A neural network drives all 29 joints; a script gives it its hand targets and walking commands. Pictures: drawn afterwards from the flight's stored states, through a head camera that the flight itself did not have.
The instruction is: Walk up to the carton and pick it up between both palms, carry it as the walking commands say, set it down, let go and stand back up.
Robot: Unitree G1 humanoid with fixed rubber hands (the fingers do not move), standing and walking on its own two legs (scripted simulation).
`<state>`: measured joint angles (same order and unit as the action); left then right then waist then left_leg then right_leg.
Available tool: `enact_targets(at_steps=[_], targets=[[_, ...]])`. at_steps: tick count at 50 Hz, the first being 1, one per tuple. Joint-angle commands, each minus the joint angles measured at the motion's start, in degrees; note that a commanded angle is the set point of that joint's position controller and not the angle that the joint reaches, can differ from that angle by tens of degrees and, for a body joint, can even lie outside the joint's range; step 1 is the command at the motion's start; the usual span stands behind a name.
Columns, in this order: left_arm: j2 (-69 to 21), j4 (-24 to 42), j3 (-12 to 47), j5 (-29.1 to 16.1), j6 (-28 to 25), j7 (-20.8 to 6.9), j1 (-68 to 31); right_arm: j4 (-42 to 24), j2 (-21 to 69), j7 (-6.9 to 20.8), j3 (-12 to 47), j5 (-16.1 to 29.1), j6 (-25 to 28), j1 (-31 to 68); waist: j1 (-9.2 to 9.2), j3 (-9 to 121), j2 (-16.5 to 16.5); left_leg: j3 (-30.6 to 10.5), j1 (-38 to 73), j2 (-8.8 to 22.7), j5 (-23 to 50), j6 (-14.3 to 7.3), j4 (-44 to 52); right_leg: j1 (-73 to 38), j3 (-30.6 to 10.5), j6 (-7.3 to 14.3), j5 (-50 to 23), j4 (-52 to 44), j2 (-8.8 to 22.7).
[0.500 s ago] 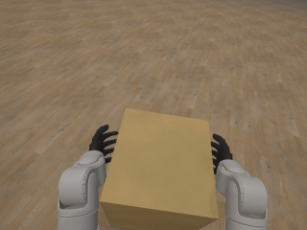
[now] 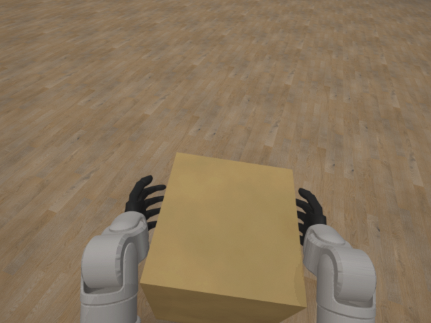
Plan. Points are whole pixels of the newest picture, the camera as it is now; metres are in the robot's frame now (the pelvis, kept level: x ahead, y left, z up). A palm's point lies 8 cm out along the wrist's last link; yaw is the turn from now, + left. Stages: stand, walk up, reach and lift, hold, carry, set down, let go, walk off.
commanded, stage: carry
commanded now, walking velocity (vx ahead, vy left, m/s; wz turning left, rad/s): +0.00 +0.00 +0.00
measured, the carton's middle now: (220, 248) +0.25 +0.00 +0.03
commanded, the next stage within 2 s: hold in 0.30 s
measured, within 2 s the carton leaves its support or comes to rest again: neither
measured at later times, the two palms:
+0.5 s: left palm (145, 238) +0.26 +0.14 +0.03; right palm (300, 245) +0.26 -0.15 +0.03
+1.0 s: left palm (152, 230) +0.27 +0.13 +0.05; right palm (308, 236) +0.27 -0.16 +0.05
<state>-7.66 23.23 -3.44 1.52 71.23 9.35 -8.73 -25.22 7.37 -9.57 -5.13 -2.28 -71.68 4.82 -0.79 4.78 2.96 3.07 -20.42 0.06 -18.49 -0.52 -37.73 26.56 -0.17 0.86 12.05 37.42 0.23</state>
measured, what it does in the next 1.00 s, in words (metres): stands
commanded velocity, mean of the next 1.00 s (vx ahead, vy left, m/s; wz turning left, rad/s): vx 0.00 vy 0.00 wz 0.00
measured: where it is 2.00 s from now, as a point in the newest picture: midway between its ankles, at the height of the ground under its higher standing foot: outside the picture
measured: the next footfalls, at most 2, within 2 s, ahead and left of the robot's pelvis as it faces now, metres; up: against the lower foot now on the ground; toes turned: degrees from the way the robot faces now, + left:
none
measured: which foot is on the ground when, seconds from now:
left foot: down 0.00-1.00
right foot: down 0.00-1.00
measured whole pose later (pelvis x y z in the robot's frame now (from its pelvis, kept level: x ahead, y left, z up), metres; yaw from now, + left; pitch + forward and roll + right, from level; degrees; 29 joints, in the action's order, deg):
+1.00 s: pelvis -0.01 -0.02 +0.00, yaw +2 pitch -12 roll +2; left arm -8.9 -14.2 -10.2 12.1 41.9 2.1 -15.9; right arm 12.4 7.9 -4.8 -12.7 -8.3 -44.4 13.9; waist -0.5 -5.6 2.8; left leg -0.2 -6.1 -0.3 -18.6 -0.1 -36.4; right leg 11.9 1.9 2.4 13.7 37.4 0.0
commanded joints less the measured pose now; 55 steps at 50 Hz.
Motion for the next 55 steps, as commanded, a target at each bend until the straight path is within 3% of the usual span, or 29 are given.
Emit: enact_targets(at_steps=[1, 3, 5, 6, 11, 15, 16, 17, 18, 20, 22, 24, 25, 27, 31, 33, 35, 37, 38, 39, 40, 42, 45, 46, 50, 51, 52, 53, 55], targets=[[-50.61, 9.53, 35.33, -16.49, -2.42, -6.92, -24.51, -11.04, 50.10, 7.23, 36.37, 18.63, 2.95, 32.73, 0.54, 16.49, -4.98, -6.55, 2.30, 4.89, -4.33, -1.57, 11.13, -8.96, -7.00, 1.54, 0.48, -11.30, 6.08], [-49.12, 7.39, 34.04, -14.71, -2.29, -6.71, -22.75, -10.22, 49.31, 7.57, 37.23, 18.97, 2.69, 33.71, 0.39, 16.93, -4.43, -6.62, 3.04, 5.14, -5.88, -1.52, 11.64, -6.66, -5.95, 1.13, 3.36, -11.02, 5.98], [-48.71, 6.69, 33.95, -14.41, -1.60, -6.60, -23.31, -9.72, 47.79, 7.11, 35.88, 17.92, 2.51, 34.19, 0.28, 12.97, -10.25, -9.26, 0.46, 5.91, -10.90, -2.26, 14.37, -3.58, -5.66, 1.18, 6.20, -10.44, 4.73], [-49.21, 7.51, 33.74, -15.08, -1.87, -6.86, -25.34, -9.92, 49.54, 7.27, 37.01, 18.77, 2.43, 35.52, 0.39, 14.06, -5.82, -8.08, -0.20, 6.57, -9.01, -1.79, 14.28, -6.73, -4.46, 1.07, 4.16, -9.82, 4.38], [-49.81, 9.90, 34.79, -16.28, -2.54, -6.92, -24.19, -11.57, 50.06, 7.12, 37.06, 19.01, 2.92, 32.90, 0.76, 18.66, -4.67, -4.55, 3.81, 3.64, 3.16, -0.81, 7.86, -10.82, -7.93, 1.71, -10.96, -10.53, 7.90], [-48.45, 7.43, 33.47, -14.29, -2.22, -6.80, -22.04, -12.47, 47.83, 7.11, 36.88, 18.76, 3.02, 35.15, 0.41, 15.93, -7.72, -7.81, 1.98, 5.03, -4.57, -1.98, 12.14, -8.01, -6.42, 1.02, -1.61, -10.01, 5.86], [-28.34, -12.67, 13.36, 5.82, -10.29, -9.00, -14.05, 7.63, 27.73, 10.53, 16.77, -1.35, 11.57, 30.63, -1.37, -12.04, -3.57, -8.23, -2.30, -4.71, -16.22, -3.39, 16.85, -16.16, 0.77, 2.52, 14.34, -11.67, -5.17], [-21.28, -32.78, 3.97, 6.48, -15.00, -8.76, -15.17, 27.74, 13.53, 10.39, 6.14, -2.27, 16.77, 32.17, -1.31, -9.04, -5.51, -8.81, -4.24, -3.31, -18.64, -4.09, 16.61, -18.24, -0.13, 2.53, 13.81, -9.68, -4.82], [-22.21, -42.33, 8.25, 4.18, -20.12, -8.24, -13.98, 36.60, 15.37, 9.72, 9.55, -1.94, 21.29, 28.24, 0.01, -4.19, -5.09, -8.56, -0.57, -2.37, -16.73, -3.57, 15.77, -16.23, -2.31, 3.04, 15.10, -10.15, -3.76], [-31.17, -17.47, 24.82, -4.43, -28.73, -9.27, -20.31, 21.69, 26.05, 10.16, 19.57, 2.20, 29.00, 23.86, 4.88, 5.97, -6.18, -10.17, 6.97, -2.13, 1.32, -1.99, 13.78, -17.91, -3.17, 1.69, -0.62, -8.87, -3.42], [-41.02, -9.80, 31.24, -8.88, -31.41, -10.83, -29.49, 11.89, 35.06, 12.75, 30.67, 8.46, 30.95, 32.86, 3.41, 21.73, -4.99, -11.09, 12.99, -2.58, 18.60, -1.67, 11.22, -24.22, -3.46, 0.45, -15.42, -6.63, -4.94], [-41.14, -6.47, 34.12, -8.98, -32.99, -12.58, -36.59, 7.17, 37.92, 12.90, 32.84, 9.74, 32.20, 38.86, 3.51, 30.54, -4.20, -10.60, 12.89, -3.98, 20.40, -1.90, 9.47, -30.78, -4.60, 0.02, -20.59, -6.25, -4.53], [-42.68, -6.96, 34.97, -8.85, -33.07, -13.37, -34.89, 7.09, 38.96, 13.15, 33.18, 9.36, 32.20, 37.01, 5.12, 30.00, -3.30, -11.63, 13.03, -3.75, 19.83, -2.07, 9.48, -29.73, -4.22, -0.06, -20.50, -5.97, -4.63], [-44.24, -14.73, 33.26, -5.85, -31.04, -14.10, -28.99, 9.35, 38.38, 13.85, 33.38, 8.75, 31.75, 36.56, 3.18, 21.90, -7.47, -10.21, 10.16, -4.01, 14.55, -1.70, 10.07, -28.58, -4.67, 0.62, -14.90, -7.53, -4.06], [-44.18, -28.12, 27.17, -2.13, -29.43, -14.82, -25.81, 17.87, 37.18, 14.40, 29.51, 5.35, 30.08, 35.49, 2.77, 9.93, -6.51, -9.66, 6.12, -4.00, 6.88, -2.12, 12.17, -27.04, -5.35, 1.04, -5.30, -9.49, -3.65], [-44.23, -25.36, 28.29, -3.51, -30.15, -15.79, -34.30, 22.26, 39.35, 14.64, 27.17, 4.06, 29.39, 36.00, 5.61, 9.62, -6.85, -10.37, 2.59, -3.44, 1.34, -2.35, 13.41, -28.72, -5.43, 0.81, -2.46, -8.70, -4.02], [-43.70, -28.90, 24.37, -1.54, -29.77, -15.42, -31.02, 23.89, 37.53, 15.55, 26.80, 3.96, 29.22, 38.57, 2.89, 4.55, -6.88, -10.19, 2.21, -3.10, -0.91, -2.55, 14.72, -26.75, -4.56, 1.05, 0.04, -9.04, -4.22], [-45.13, -26.87, 25.82, -2.93, -30.43, -15.91, -37.34, 26.33, 40.37, 15.93, 25.78, 3.59, 29.41, 39.05, 3.84, 5.21, -9.35, -10.70, 2.10, -2.59, -2.02, -2.34, 14.77, -26.92, -5.29, 0.92, 0.33, -7.98, -4.04], [-45.83, -30.55, 24.39, -2.48, -30.28, -16.22, -37.70, 28.13, 42.33, 16.19, 26.26, 3.42, 28.76, 41.32, 3.20, 3.72, -3.22, -10.88, 1.34, -2.64, -4.72, -2.84, 14.73, -26.93, -5.55, 0.46, 4.58, -9.11, -4.02], [-47.04, -28.34, 26.69, -3.58, -30.73, -16.64, -41.50, 26.94, 43.76, 16.49, 26.69, 3.86, 29.39, 41.94, 3.88, 5.54, -7.52, -10.07, 1.46, -3.05, -4.55, -2.45, 14.64, -28.32, -5.74, 1.08, 3.21, -8.77, -4.14], [-48.39, -29.08, 24.55, -2.70, -31.07, -16.26, -42.75, 23.41, 43.50, 17.23, 28.96, 5.91, 30.21, 50.06, 0.09, 6.17, -9.29, -10.34, -2.55, -2.80, -7.89, -2.97, 15.06, -30.77, -6.16, 0.92, 5.94, -7.48, -4.60], [-48.81, -32.29, 22.97, -3.55, -31.59, -16.64, -46.05, 25.83, 45.36, 17.45, 27.99, 4.91, 29.61, 53.15, 1.08, 7.37, -2.08, -10.92, -2.37, -2.01, -10.22, -3.73, 14.03, -29.64, -6.08, 0.34, 9.79, -7.43, -4.45], [-50.29, -36.54, 20.98, -1.36, -30.85, -17.24, -45.79, 30.56, 46.81, 17.73, 25.07, 3.18, 29.17, 52.35, 1.21, 4.20, -5.78, -10.36, 0.46, -2.52, -9.91, -3.38, 14.41, -27.38, -7.01, 0.70, 9.45, -8.15, -3.57], [-48.85, -42.78, 14.29, 2.41, -31.30, -18.08, -39.41, 36.88, 50.85, 17.43, 27.95, 4.91, 29.23, 49.97, -5.54, 0.67, -7.36, -6.58, -4.88, -4.23, -11.19, -3.49, 11.62, -30.59, -9.61, 2.14, 20.33, -12.69, -2.44], [-49.33, -46.43, 10.90, 3.53, -33.73, -20.45, -46.69, 39.13, 55.12, 18.29, 23.57, 3.52, 31.18, 56.39, -4.95, 0.33, -5.03, -6.46, -5.37, -4.13, -10.93, -4.31, 10.25, -29.87, -10.38, 1.28, 21.92, -12.44, -2.39], [-50.08, -45.15, 12.22, 2.35, -35.00, -21.23, -50.75, 43.49, 56.53, 18.51, 21.35, 2.70, 31.33, 53.54, -2.14, -0.37, -3.02, -7.16, -4.70, -3.99, -10.90, -4.25, 10.54, -28.22, -9.68, 0.72, 21.72, -12.61, -2.78], [-49.61, -47.16, 10.81, 4.43, -35.79, -21.77, -49.45, 40.31, 57.08, 18.92, 23.08, 4.04, 33.25, 59.81, -5.73, 1.78, -5.62, -6.34, -4.49, -4.93, -8.97, -4.00, 8.76, -28.44, -11.07, 1.02, 21.89, -12.50, -1.91], [-48.91, -45.35, 11.43, 3.84, -37.27, -22.35, -54.56, 43.38, 59.87, 19.02, 21.39, 3.87, 33.98, 61.41, -5.60, 3.05, -3.73, -6.81, -4.22, -4.56, -9.06, -4.37, 7.09, -27.85, -11.16, 0.66, 23.73, -12.02, -1.52], [-53.29, -45.29, 13.97, 2.12, -39.15, -22.87, -55.49, 44.92, 61.16, 19.55, 21.90, 3.29, 36.23, 57.41, -2.78, 7.88, -5.91, -7.55, -0.24, -4.85, -6.36, -3.77, 7.36, -26.13, -11.03, 1.81, 18.57, -11.34, -1.67]])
